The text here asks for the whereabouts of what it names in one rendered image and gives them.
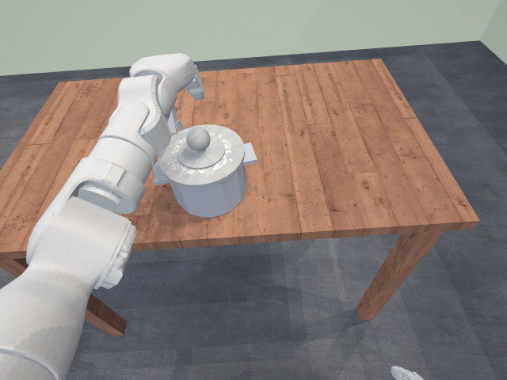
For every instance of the lid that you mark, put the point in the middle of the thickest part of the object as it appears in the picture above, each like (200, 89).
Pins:
(197, 169)

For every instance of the left robot upper arm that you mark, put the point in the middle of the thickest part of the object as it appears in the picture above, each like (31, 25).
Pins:
(42, 311)

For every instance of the table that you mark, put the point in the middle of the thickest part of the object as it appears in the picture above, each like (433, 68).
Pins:
(340, 153)

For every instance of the pot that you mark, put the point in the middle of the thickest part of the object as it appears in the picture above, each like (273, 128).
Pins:
(214, 200)

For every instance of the robot left hand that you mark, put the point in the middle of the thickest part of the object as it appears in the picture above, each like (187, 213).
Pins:
(184, 73)

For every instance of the robot left forearm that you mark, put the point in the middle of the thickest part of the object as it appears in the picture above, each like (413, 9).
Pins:
(114, 174)

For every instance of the knob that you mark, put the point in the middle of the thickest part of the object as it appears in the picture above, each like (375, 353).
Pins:
(198, 139)

